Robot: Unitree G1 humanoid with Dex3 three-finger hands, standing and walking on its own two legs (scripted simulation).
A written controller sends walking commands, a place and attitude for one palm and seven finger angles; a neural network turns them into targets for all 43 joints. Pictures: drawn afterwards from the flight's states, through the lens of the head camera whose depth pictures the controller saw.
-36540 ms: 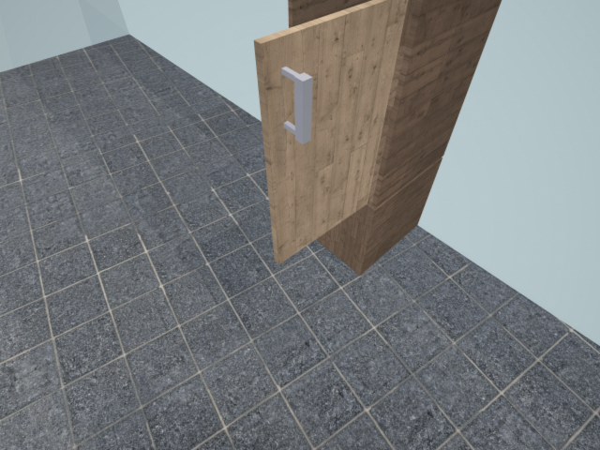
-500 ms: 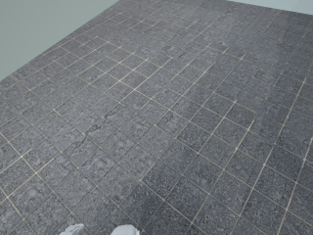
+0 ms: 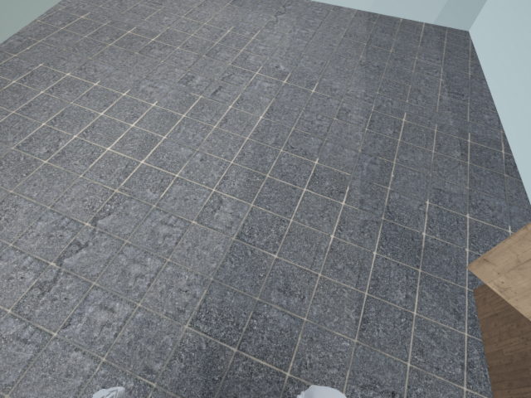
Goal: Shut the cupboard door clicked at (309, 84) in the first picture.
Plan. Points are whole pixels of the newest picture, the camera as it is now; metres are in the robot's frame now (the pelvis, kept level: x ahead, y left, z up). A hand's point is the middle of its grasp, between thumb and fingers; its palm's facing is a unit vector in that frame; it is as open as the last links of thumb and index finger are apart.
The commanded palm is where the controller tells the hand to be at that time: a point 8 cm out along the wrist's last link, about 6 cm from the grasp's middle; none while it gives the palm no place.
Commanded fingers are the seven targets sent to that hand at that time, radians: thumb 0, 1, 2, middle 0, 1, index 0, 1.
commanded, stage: turn to face it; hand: left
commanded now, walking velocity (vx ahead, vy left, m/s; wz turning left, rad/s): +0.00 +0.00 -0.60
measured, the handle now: out of the picture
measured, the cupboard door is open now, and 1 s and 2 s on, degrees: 52 52 52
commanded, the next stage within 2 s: take the last steps up to it in 1.26 s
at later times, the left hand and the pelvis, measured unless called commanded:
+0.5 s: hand (188, 380) +0.16 +0.13 -0.17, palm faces -0.28 -0.94 -0.22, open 7.4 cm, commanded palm none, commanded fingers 0.00 0.90 0.90 -0.20 -0.30 -0.20 -0.30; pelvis +0.03 -0.03 +0.00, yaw -17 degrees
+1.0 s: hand (232, 313) +0.28 +0.07 -0.17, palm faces -0.55 -0.79 -0.27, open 7.4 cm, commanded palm none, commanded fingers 0.00 0.90 0.90 -0.20 -0.30 -0.20 -0.30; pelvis +0.06 -0.05 -0.02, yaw -35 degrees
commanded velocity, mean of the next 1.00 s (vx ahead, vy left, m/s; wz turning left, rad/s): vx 0.00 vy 0.00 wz -0.56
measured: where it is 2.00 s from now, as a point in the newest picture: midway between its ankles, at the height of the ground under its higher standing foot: outside the picture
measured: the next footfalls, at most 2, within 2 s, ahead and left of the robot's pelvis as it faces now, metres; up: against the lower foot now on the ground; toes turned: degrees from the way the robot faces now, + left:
right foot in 0.20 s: +0.03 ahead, -0.15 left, +0.00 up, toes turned -12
left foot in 0.60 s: +0.15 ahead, +0.08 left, +0.00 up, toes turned -19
